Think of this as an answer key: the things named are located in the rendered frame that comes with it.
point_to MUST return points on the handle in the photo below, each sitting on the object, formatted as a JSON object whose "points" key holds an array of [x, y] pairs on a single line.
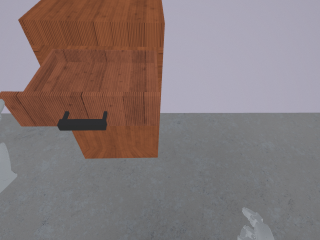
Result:
{"points": [[66, 124]]}

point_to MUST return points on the drawer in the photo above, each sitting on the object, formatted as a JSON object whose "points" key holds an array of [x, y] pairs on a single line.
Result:
{"points": [[87, 82]]}

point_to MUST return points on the robot left hand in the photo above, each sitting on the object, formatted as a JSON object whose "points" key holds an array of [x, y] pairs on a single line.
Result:
{"points": [[6, 175]]}

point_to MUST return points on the cabinet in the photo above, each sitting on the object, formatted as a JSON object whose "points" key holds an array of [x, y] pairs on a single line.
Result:
{"points": [[102, 25]]}

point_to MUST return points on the robot right hand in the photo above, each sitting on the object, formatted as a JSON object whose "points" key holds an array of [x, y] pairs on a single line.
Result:
{"points": [[261, 231]]}

